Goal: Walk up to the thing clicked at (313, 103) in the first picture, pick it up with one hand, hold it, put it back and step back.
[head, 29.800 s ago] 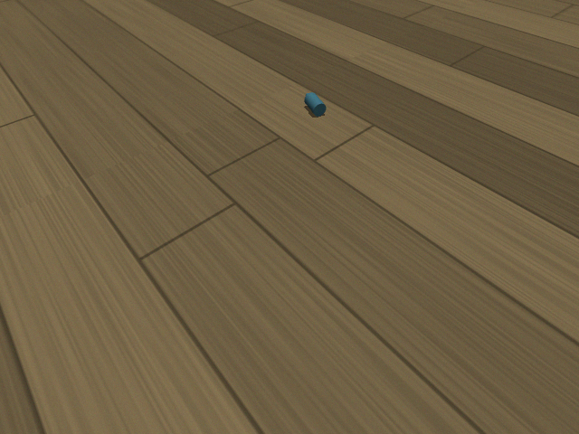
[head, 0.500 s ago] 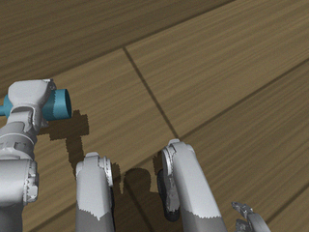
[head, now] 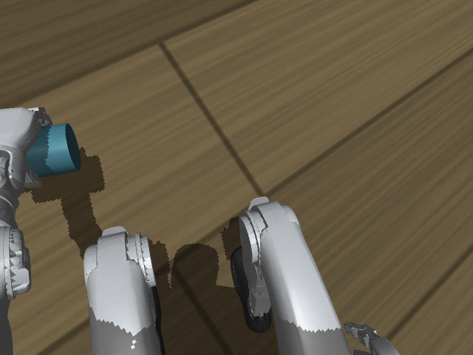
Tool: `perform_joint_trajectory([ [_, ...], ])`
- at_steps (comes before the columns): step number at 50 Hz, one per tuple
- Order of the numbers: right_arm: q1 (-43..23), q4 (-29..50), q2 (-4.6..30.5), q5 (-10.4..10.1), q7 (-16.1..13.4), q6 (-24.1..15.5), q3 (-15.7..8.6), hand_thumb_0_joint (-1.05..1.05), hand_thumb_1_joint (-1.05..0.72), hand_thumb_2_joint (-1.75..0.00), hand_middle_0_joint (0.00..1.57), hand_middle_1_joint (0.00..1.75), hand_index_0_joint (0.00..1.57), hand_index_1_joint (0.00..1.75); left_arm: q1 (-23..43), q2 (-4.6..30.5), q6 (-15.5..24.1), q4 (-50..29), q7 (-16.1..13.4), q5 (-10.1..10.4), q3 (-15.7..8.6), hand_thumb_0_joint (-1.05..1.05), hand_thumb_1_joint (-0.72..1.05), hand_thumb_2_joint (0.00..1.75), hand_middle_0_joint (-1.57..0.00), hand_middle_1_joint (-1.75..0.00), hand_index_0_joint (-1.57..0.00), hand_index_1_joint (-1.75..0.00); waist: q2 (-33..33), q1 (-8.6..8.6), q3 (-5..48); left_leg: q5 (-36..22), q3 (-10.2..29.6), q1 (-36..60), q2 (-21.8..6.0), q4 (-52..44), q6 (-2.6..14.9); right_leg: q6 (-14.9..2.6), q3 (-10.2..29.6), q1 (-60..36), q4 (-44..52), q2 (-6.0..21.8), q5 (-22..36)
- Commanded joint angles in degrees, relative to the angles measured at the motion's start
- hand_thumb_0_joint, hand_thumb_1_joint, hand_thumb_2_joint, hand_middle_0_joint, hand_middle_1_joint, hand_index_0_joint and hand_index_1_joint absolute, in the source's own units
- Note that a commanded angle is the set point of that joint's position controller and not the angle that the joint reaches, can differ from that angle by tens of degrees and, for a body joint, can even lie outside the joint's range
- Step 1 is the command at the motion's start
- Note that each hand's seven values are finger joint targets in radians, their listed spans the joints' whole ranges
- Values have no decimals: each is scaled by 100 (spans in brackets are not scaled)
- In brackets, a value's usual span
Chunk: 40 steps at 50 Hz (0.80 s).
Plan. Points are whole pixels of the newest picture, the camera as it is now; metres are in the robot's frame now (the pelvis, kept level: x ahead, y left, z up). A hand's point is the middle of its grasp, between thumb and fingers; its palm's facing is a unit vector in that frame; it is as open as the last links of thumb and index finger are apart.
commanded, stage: crouch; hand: left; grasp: from above
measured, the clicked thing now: (11, 156) +0.47 +0.31 -0.20
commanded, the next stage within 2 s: lower in 0.14 s
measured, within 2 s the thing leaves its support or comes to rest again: neither
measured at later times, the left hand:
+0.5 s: hand (33, 152) +0.48 +0.29 -0.22, palm faces -0.50 -0.06 -0.86, open 11.2 cm
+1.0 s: hand (46, 155) +0.49 +0.28 -0.27, palm faces -0.48 -0.07 -0.87, open 11.1 cm
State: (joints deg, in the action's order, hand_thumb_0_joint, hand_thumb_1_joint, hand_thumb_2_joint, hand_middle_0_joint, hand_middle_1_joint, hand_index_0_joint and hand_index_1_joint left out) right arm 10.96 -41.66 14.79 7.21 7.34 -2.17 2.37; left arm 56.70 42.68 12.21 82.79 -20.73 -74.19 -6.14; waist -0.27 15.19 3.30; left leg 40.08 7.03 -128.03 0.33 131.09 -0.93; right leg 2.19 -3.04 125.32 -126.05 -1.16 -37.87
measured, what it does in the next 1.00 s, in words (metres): lowers itself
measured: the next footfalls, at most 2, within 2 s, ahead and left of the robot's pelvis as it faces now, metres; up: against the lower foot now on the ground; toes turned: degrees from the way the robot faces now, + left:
none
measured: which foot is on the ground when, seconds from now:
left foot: down 0.00-1.00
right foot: down 0.00-1.00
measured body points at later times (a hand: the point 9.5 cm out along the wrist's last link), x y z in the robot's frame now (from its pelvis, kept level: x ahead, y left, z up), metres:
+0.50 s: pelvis +0.00 +0.00 -0.03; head +0.26 +0.07 +0.33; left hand +0.50 +0.29 -0.17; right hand +0.03 -0.27 -0.12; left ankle +0.07 +0.13 -0.33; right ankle +0.10 -0.13 -0.33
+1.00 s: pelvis +0.00 +0.00 -0.05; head +0.28 +0.08 +0.29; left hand +0.51 +0.28 -0.22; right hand +0.03 -0.27 -0.14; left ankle +0.07 +0.13 -0.33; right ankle +0.10 -0.13 -0.33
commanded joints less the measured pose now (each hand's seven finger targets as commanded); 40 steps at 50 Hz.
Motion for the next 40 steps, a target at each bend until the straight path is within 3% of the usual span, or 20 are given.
perform_joint_trajectory([
  [1,1287,29,1461,37,-77,-75,-401,0,-90,-90,20,30,20,30,2447,1652,-21,-1025,-398,130,-164,0,74,85,-108,-69,-108,-68,2098,72,4106,-1050,-440,3186,23,-1413,177,-440,-468,-1791,1118,-77,1072],
  [3,1339,6,1504,39,-79,-77,-358,0,-91,-90,20,30,20,30,2372,1677,-43,-928,-394,76,-143,0,73,89,-109,-67,-109,-68,2093,90,4163,-1156,-436,3208,29,-1327,176,-426,-485,-1774,1062,-73,1167],
  [4,1290,8,1489,34,-80,-77,-347,0,-90,-90,20,30,20,30,2376,1733,-50,-973,-404,79,-143,0,74,86,-109,-67,-109,-67,2173,12,4184,-1176,-440,3240,26,-1327,163,-445,-481,-1741,1018,-78,1166],
  [9,1330,27,1508,45,-77,-73,-265,0,-90,-90,20,30,20,30,2377,1777,-116,-831,-381,104,-134,0,75,89,-111,-68,-110,-69,2072,117,4077,-1271,-467,3021,30,-1158,197,-412,-498,-1837,965,-84,1319],
  [13,1311,58,1528,24,-75,-43,-216,0,-90,-90,20,30,20,30,2324,1859,-151,-809,-343,105,-135,0,73,89,-112,-65,-110,-66,2038,74,4156,-1358,-456,2972,36,-1089,202,-406,-522,-1889,907,-104,1398],
  [17,1262,58,1561,51,-54,-63,-126,0,-90,-90,20,30,20,30,2317,1841,-139,-385,-305,124,-51,0,71,90,-112,-64,-109,-66,1720,271,3582,-1147,-450,2419,36,-899,257,-381,-551,-1810,871,-114,1288],
  [18,1227,42,1550,46,-51,-64,-92,0,-90,-90,20,30,20,30,2279,1798,-113,-349,-290,127,-1,0,71,86,-112,-62,-110,-64,1740,233,3519,-1149,-449,2364,39,-898,249,-390,-547,-1782,824,-124,1278],
  [23,1211,86,1631,74,-23,-88,-50,0,-90,-90,20,30,20,30,2462,2041,49,-608,-301,78,-65,0,75,85,-113,-65,-112,-66,2132,218,3889,-1387,-360,2728,12,-782,177,-412,-648,-1702,589,-143,1418],
  [24,1245,109,1628,94,-1,-91,-29,0,-91,-90,20,30,20,30,2319,2094,56,-468,-315,35,-101,0,77,85,-114,-65,-113,-66,2164,254,3860,-1442,-372,2707,24,-720,176,-406,-654,-1753,556,-146,1467],
  [25,1224,119,1651,88,-9,-77,-29,0,-90,-90,20,30,20,30,2374,2199,97,-660,-363,58,-180,0,79,84,-115,-65,-114,-66,2237,166,3968,-1507,-375,2739,26,-741,166,-404,-651,-1793,533,-149,1520],
  [28,1254,138,1662,156,11,-70,-5,0,-90,-90,20,30,20,30,2436,2272,152,-728,-475,10,-267,0,84,86,-118,-67,-117,-67,2310,265,4018,-1514,-384,2685,27,-666,168,-388,-693,-1824,471,-149,1546],
  [31,1194,139,1709,167,16,-87,-6,0,-90,-90,20,30,20,30,2563,2276,168,-740,-595,-12,-254,0,84,85,-117,-67,-117,-67,2494,311,3918,-1407,-356,2693,9,-612,154,-421,-733,-1562,394,-169,1452],
  [32,1226,113,1689,195,28,-104,15,0,-90,-90,20,30,20,30,2278,2158,123,-443,-613,-69,-219,0,82,87,-117,-68,-116,-68,2363,325,3740,-1390,-354,2686,6,-582,164,-401,-734,-1543,404,-165,1462],
  [34,1184,130,1711,197,30,-110,17,0,-90,-90,20,30,20,30,2438,2322,135,-736,-689,-66,-290,0,81,86,-116,-65,-115,-66,2592,271,3912,-1450,-360,2750,5,-574,148,-413,-734,-1565,356,-171,1508],
  [40,1172,105,1751,243,61,-176,91,0,-89,-89,20,30,20,30,2398,2269,62,-337,-816,-46,-241,0,73,83,-109,-62,-109,-62,2341,395,3747,-1380,-308,2524,-12,-433,181,-393,-798,-1533,289,-198,1488],
])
